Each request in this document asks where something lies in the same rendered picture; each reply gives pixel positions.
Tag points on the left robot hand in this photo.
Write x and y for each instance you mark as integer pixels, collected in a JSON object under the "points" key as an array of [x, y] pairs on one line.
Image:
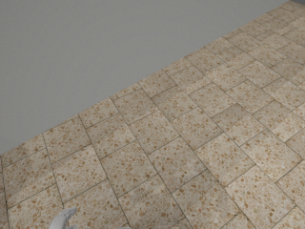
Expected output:
{"points": [[60, 222]]}

